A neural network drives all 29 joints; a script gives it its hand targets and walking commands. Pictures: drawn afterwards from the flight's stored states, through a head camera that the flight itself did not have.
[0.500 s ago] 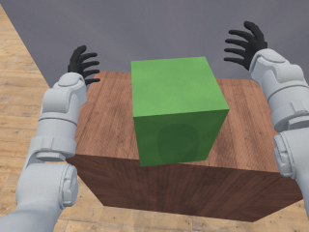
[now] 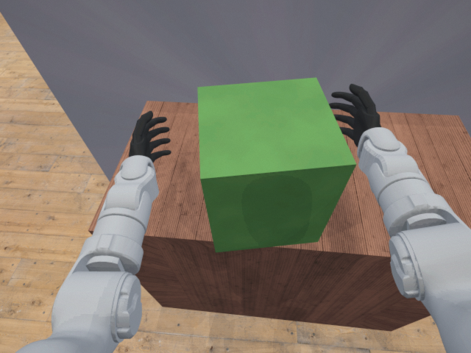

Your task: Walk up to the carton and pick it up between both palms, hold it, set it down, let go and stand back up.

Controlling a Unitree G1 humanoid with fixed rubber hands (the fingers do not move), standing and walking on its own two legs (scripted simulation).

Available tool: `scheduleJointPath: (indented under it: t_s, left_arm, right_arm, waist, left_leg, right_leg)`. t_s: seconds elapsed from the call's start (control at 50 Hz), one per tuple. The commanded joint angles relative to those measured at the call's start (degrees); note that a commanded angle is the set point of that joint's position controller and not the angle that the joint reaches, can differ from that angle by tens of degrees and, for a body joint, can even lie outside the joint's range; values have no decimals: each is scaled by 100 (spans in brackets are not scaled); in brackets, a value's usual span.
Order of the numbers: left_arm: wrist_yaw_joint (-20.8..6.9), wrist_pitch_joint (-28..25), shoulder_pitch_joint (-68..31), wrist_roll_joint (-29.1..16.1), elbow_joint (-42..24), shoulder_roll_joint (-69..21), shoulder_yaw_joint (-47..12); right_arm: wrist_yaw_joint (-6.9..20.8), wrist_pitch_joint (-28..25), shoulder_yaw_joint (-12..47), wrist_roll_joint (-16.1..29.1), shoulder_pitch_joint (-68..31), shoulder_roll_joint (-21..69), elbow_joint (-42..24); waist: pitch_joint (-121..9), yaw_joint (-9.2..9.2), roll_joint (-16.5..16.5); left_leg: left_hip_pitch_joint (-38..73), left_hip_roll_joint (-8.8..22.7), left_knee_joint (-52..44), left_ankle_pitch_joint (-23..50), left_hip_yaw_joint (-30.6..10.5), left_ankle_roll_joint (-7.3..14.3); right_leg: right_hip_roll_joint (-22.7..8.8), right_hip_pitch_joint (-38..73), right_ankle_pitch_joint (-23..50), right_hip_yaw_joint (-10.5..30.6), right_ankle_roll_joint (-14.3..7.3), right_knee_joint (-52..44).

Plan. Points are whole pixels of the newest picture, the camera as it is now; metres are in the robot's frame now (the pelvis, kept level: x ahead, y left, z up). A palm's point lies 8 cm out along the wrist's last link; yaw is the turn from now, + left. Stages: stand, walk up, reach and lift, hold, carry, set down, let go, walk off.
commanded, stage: reach and lift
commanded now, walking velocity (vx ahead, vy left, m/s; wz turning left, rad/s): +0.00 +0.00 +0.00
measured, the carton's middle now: (262, 170) +0.44 +0.03 +0.04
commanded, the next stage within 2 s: none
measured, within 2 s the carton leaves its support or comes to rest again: neither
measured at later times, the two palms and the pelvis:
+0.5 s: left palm (160, 164) +0.40 +0.21 +0.08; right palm (350, 139) +0.48 -0.11 +0.11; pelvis +0.00 +0.00 +0.00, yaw -1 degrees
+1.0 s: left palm (171, 164) +0.40 +0.19 +0.09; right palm (348, 153) +0.45 -0.11 +0.10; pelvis +0.02 +0.00 +0.01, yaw -2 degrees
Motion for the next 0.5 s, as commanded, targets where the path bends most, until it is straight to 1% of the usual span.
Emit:
scheduleJointPath:
  t_s: [0.0,0.02,0.04,0.06,0.08,0.1,0.12,0.14,0.16,0.18,0.2,0.22,0.24,0.26,0.3,0.32,0.34,0.36,0.38,0.4,0.42,0.44,0.46,0.48]
  left_arm:
    - [-46,-707,-2354,160,-635,654,117]
    - [-73,-846,-2338,166,-438,717,184]
    - [-85,-998,-2422,163,-533,684,113]
    - [-67,-1113,-2452,212,-530,706,184]
    - [-47,-1160,-2390,287,-457,693,190]
    - [-17,-1210,-2425,232,-628,690,190]
    - [1,-1187,-2436,213,-553,597,65]
    - [-22,-1172,-2345,146,-474,598,59]
    - [-29,-1225,-2421,58,-515,616,84]
    - [-26,-1255,-2450,10,-559,579,-47]
    - [16,-1321,-2518,66,-774,560,35]
    - [40,-1333,-2543,70,-745,532,-15]
    - [86,-1337,-2499,72,-924,430,-18]
    - [90,-1294,-2546,110,-882,509,3]
    - [74,-1210,-2490,124,-828,433,27]
    - [50,-1192,-2409,119,-809,342,72]
    - [52,-1194,-2402,181,-903,333,128]
    - [45,-1190,-2357,219,-965,281,151]
    - [39,-1166,-2428,236,-1007,192,85]
    - [40,-1127,-2308,342,-897,114,156]
    - [6,-1094,-2338,390,-748,51,180]
    - [-9,-1101,-2287,455,-596,20,359]
    - [-15,-1144,-2328,533,-554,-90,395]
    - [4,-1178,-2311,662,-656,-97,492]
  right_arm:
    - [-2,-547,-50,36,-2445,-702,-596]
    - [2,-626,57,73,-2494,-661,-625]
    - [4,-705,64,120,-2454,-622,-587]
    - [15,-759,103,153,-2470,-655,-480]
    - [29,-781,152,223,-2429,-692,-278]
    - [44,-836,174,294,-2521,-754,-440]
    - [47,-842,133,264,-2538,-783,-361]
    - [27,-847,188,276,-2561,-725,-488]
    - [23,-853,261,301,-2597,-654,-580]
    - [-3,-873,146,277,-2554,-672,-615]
    - [-1,-911,154,291,-2525,-654,-644]
    - [3,-914,34,234,-2551,-707,-603]
    - [19,-917,14,213,-2525,-688,-640]
    - [6,-883,36,198,-2542,-662,-636]
    - [-33,-816,22,159,-2549,-608,-685]
    - [-40,-799,63,140,-2544,-489,-764]
    - [-46,-827,36,109,-2514,-483,-806]
    - [-61,-834,-14,74,-2484,-441,-810]
    - [-60,-845,-157,-15,-2514,-471,-834]
    - [-77,-817,-108,-76,-2431,-341,-758]
    - [-88,-782,-164,-172,-2515,-234,-792]
    - [-99,-755,-164,-272,-2547,-69,-855]
    - [-103,-712,-251,-377,-2495,96,-760]
    - [-122,-729,-353,-481,-2397,95,-778]
  waist:
    - [-3448,21,-396]
    - [-3404,92,-469]
    - [-3534,35,-315]
    - [-3556,100,-282]
    - [-3466,97,-248]
    - [-3629,107,-255]
    - [-3521,0,-269]
    - [-3588,-2,-428]
    - [-3637,96,-499]
    - [-3727,-67,-398]
    - [-4035,25,-221]
    - [-4110,-53,-132]
    - [-4150,-9,-85]
    - [-4055,-18,-121]
    - [-3947,-67,-220]
    - [-3850,-16,-383]
    - [-3878,-4,-388]
    - [-3872,-2,-414]
    - [-3979,-93,-336]
    - [-3767,-38,-327]
    - [-3778,-92,-448]
    - [-3593,44,-615]
    - [-3460,-17,-669]
    - [-3551,31,-525]
  left_leg:
    - [1287,-424,289,2031,463,-37]
    - [1106,-442,290,1922,514,4]
    - [1071,-431,325,2076,498,-34]
    - [1020,-429,323,2154,503,-64]
    - [1099,-407,341,2312,461,-81]
    - [1208,-394,343,2342,465,-105]
    - [1301,-364,385,2392,437,-119]
    - [1330,-370,432,2369,454,-69]
    - [1220,-406,421,2255,481,-49]
    - [1260,-405,435,2220,460,-83]
    - [1316,-403,507,2440,487,-130]
    - [1358,-407,542,2412,479,-175]
    - [1511,-381,568,2570,468,-214]
    - [1534,-403,570,2505,477,-179]
    - [1434,-398,531,2446,459,-132]
    - [1396,-410,492,2345,446,-77]
    - [1426,-416,504,2517,440,-93]
    - [1467,-400,503,2598,441,-103]
    - [1574,-392,486,2535,412,-141]
    - [1555,-407,500,2457,453,-111]
    - [1487,-415,439,2244,466,-47]
    - [1270,-425,365,2036,499,31]
    - [1224,-405,311,1982,492,47]
    - [1186,-425,259,1949,548,9]
  right_leg:
    - [157,1694,2233,-100,334,228]
    - [110,1803,2233,-48,366,253]
    - [96,1868,2465,-35,358,324]
    - [89,1930,2490,-17,334,345]
    - [127,1908,2561,-44,314,364]
    - [152,1752,2419,-57,306,331]
    - [199,1588,2303,-108,259,302]
    - [183,1568,2305,-84,286,260]
    - [163,1618,2278,-65,306,277]
    - [154,1547,2322,-66,319,268]
    - [164,1511,2443,-68,297,321]
    - [196,1385,2260,-107,249,311]
    - [232,1296,2211,-127,193,274]
    - [230,1268,2163,-110,192,234]
    - [199,1403,2324,-70,232,243]
    - [199,1439,2306,-88,270,247]
    - [204,1511,2528,-98,282,276]
    - [223,1534,2578,-102,278,287]
    - [244,1379,2350,-145,247,235]
    - [201,1394,2265,-97,238,181]
    - [181,1410,2153,-79,277,144]
    - [133,1516,2064,-40,325,161]
    - [120,1585,2103,-50,364,188]
    - [111,1679,2044,-41,332,183]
